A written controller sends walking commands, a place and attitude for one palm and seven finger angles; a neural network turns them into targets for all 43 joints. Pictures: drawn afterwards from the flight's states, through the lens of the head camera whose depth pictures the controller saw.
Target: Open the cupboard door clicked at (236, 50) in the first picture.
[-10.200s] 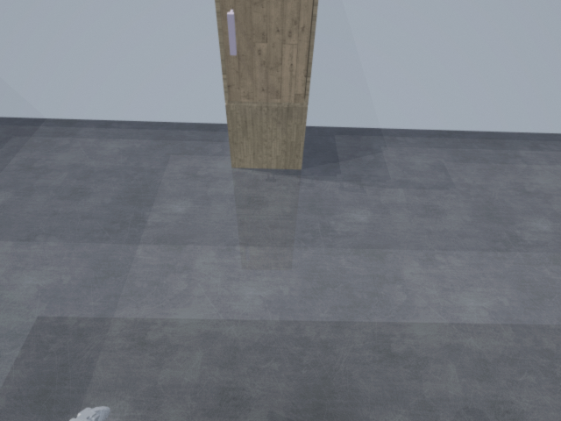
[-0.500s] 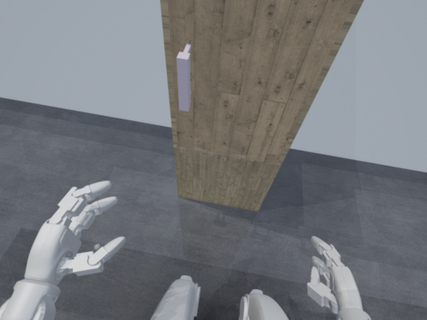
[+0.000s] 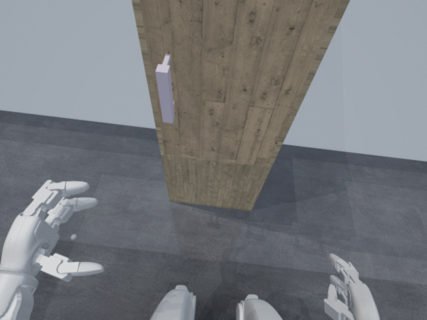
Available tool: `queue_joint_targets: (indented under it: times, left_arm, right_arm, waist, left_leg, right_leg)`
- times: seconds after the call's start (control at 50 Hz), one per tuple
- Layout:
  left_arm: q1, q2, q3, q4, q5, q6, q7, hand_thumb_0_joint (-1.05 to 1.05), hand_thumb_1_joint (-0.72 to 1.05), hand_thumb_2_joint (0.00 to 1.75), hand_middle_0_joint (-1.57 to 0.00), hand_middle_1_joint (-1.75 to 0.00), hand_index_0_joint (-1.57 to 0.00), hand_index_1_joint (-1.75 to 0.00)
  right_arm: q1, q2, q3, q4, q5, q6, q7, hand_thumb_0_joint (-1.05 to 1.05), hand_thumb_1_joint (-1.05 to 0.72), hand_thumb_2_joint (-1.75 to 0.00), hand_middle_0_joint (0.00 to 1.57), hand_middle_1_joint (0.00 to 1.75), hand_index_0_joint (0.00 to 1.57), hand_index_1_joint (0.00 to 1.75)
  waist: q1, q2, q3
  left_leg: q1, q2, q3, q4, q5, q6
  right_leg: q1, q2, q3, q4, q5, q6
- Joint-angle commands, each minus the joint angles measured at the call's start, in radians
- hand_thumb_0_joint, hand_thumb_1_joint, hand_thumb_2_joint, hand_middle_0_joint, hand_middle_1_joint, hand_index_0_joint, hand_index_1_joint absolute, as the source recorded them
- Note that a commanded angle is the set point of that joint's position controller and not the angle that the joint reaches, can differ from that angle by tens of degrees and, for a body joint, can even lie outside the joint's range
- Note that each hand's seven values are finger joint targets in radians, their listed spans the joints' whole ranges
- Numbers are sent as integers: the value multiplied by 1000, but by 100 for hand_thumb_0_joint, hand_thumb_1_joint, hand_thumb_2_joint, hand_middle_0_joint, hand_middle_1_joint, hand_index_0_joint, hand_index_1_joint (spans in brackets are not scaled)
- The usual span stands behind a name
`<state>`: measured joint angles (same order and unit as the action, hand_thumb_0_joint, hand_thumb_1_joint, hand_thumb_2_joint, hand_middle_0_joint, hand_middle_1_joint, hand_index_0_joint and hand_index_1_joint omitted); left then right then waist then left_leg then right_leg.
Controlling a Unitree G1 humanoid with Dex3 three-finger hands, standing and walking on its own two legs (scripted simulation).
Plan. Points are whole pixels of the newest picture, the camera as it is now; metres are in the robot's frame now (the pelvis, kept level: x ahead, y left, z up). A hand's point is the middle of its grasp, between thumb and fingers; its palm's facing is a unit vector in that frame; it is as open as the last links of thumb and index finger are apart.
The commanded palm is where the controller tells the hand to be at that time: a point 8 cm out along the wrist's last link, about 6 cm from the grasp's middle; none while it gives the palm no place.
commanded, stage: raise the hand with hooked fingers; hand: left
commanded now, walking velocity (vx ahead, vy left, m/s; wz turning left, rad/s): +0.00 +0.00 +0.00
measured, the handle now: (168, 90) +0.58 +0.15 +0.05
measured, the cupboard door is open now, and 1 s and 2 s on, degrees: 0 0 0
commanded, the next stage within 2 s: move the hooked fingers beside the handle in 0.94 s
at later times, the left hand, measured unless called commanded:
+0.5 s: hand (59, 205) +0.28 +0.28 +0.06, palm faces -0.02 -1.00 -0.04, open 14.0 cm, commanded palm +0.26 +0.32 +0.06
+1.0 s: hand (58, 205) +0.28 +0.28 +0.06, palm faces -0.02 -1.00 -0.03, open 14.0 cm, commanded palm +0.26 +0.33 +0.06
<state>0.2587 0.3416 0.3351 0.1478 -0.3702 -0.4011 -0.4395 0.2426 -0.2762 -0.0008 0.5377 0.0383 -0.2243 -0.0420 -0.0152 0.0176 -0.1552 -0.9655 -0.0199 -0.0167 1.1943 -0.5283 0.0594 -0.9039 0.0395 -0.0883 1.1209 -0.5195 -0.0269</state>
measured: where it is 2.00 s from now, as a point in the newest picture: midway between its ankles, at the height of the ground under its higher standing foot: outside the picture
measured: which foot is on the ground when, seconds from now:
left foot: down 0.00-1.00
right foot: down 0.00-1.00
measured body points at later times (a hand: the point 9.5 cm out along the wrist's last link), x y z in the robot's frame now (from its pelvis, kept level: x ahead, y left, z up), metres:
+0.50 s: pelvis +0.00 +0.00 +0.01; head +0.07 +0.03 +0.45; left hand +0.28 +0.33 +0.06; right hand +0.15 -0.25 -0.06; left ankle +0.02 +0.08 -0.65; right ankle +0.01 -0.11 -0.65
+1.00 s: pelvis +0.00 +0.01 +0.01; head +0.08 +0.03 +0.45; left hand +0.28 +0.33 +0.06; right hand +0.16 -0.24 -0.06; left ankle +0.02 +0.08 -0.65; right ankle +0.01 -0.11 -0.65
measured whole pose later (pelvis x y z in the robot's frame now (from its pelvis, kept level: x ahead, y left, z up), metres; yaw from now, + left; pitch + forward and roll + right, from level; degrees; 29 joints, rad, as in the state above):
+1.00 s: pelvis +0.00 +0.01 +0.01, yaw +0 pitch +17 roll -4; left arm 0.01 0.43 0.42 0.41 -0.38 -0.36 -0.54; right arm 0.27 -0.28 0.04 0.51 0.04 -0.17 -0.04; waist -0.03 0.02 -0.15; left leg -0.92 -0.02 -0.01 1.13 -0.50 0.07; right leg -0.86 0.04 -0.07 1.05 -0.48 -0.02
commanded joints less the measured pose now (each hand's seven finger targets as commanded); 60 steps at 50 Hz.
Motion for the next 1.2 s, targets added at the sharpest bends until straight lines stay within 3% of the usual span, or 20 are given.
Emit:
queue_joint_targets:
  times: [0.0, 0.1, 0.18, 0.4, 0.52, 0.54, 0.7, 0.78, 0.8, 1.02, 1.04, 1.08, 1.16, 1.18]
  left_arm:
    - [-113, 202, 100, -158, -21, -47, -9, 0, -48, 31, -30, -118, -30, -118]
    - [-189, 242, 126, -115, -25, -29, -33, 0, -50, 30, -30, -120, -30, -120]
    - [-265, 264, 139, -32, -32, -19, -56, 0, -50, 30, -30, -120, -30, -120]
    - [-410, 352, 187, 59, -29, -11, -100, 0, -50, 30, -30, -120, -30, -120]
    - [-367, 319, 170, 113, -39, 2, -115, 0, -50, 30, -30, -120, -30, -120]
    - [-376, 321, 166, 107, -36, 2, -114, 0, -50, 30, -30, -120, -30, -120]
    - [-394, 353, 202, 54, -34, -39, -89, 0, -50, 30, -30, -120, -30, -120]
    - [-394, 337, 185, 68, -36, -33, -96, 0, -50, 30, -30, -120, -30, -120]
    - [-392, 335, 177, 66, -31, -31, -100, 0, -50, 30, -30, -120, -30, -120]
    - [-394, 332, 177, 62, -32, -20, -103, 0, -50, 30, -30, -120, -30, -120]
    - [-418, 304, 146, 70, -30, -17, -104, 0, -50, 30, -30, -120, -30, -120]
    - [-517, 313, 139, 88, -24, -20, -99, 0, -50, 30, -30, -120, -30, -120]
    - [-595, 314, 117, 137, -1, -12, -92, 0, -50, 30, -30, -120, -30, -120]
    - [-637, 324, 111, 129, 6, -14, -90, 0, -50, 30, -30, -120, -30, -120]
  right_arm:
    - [5, -146, -51, -146, 3, -37, -11, 0, -90, -90, 20, 30, 20, 30]
    - [9, -152, -44, -157, 5, -24, -16, 0, -90, -90, 20, 30, 20, 30]
    - [11, -157, -37, -155, 5, -17, -22, 0, -90, -90, 20, 30, 20, 30]
    - [30, -166, -31, -145, 6, -6, -24, 0, -90, -90, 20, 30, 20, 30]
    - [41, -172, -38, -157, 9, 2, -17, 0, -90, -90, 20, 30, 20, 30]
    - [38, -171, -37, -158, 10, 3, -16, 0, -90, -90, 20, 30, 20, 30]
    - [47, -168, -40, -151, 3, 4, -15, 0, -90, -90, 20, 30, 20, 30]
    - [46, -171, -41, -151, 4, 6, -16, 0, -90, -90, 20, 30, 20, 30]
    - [45, -170, -41, -147, 5, 8, -16, 0, -90, -90, 20, 30, 20, 30]
    - [40, -169, -39, -154, 5, 11, -17, 0, -90, -90, 20, 30, 20, 30]
    - [36, -168, -37, -155, 5, 12, -17, 0, -90, -90, 20, 30, 20, 30]
    - [42, -173, -34, -136, 4, 11, -25, 0, -90, -90, 20, 30, 20, 30]
    - [46, -180, -35, -126, 7, 18, -34, 0, -90, -90, 20, 30, 20, 30]
    - [46, -181, -33, -120, 5, 17, -36, 0, -90, -90, 20, 30, 20, 30]
  waist:
    - [5, 91, -247]
    - [9, 106, -257]
    - [0, 80, -213]
    - [6, 106, -259]
    - [5, 57, -248]
    - [6, 83, -237]
    - [7, 113, -283]
    - [0, 100, -268]
    - [0, 125, -272]
    - [1, 105, -278]
    - [-8, 112, -257]
    - [-27, 100, -236]
    - [-30, 92, -251]
    - [-32, 120, -263]
  left_leg:
    - [266, 28, -69, -210, 341, -55]
    - [290, 29, -69, -226, 347, -57]
    - [251, 25, -69, -230, 283, -48]
    - [298, 29, -70, -256, 305, -48]
    - [280, 26, -59, -259, 302, -39]
    - [274, 26, -61, -264, 286, -40]
    - [320, 32, -67, -257, 352, -50]
    - [309, 33, -72, -252, 356, -51]
    - [330, 34, -69, -255, 357, -53]
    - [360, 38, -91, -262, 383, -68]
    - [344, 36, -88, -263, 348, -64]
    - [316, 37, -94, -251, 302, -59]
    - [320, 37, -103, -263, 231, -56]
    - [329, 36, -103, -255, 254, -58]
  right_leg:
    - [104, 4, 25, -140, 205, -10]
    - [120, 5, 26, -155, 209, -14]
    - [117, 8, 33, -171, 171, -17]
    - [135, 5, 39, -185, 178, -18]
    - [150, 5, 43, -199, 190, -12]
    - [144, 3, 43, -200, 177, -14]
    - [136, 5, 38, -180, 207, -15]
    - [128, 7, 35, -177, 212, -16]
    - [118, 5, 37, -183, 209, -14]
    - [102, 7, 23, -177, 207, -14]
    - [89, 5, 24, -179, 190, -12]
    - [64, 6, 27, -172, 172, -16]
    - [44, -1, 32, -174, 136, -15]
    - [39, -1, 33, -167, 145, -19]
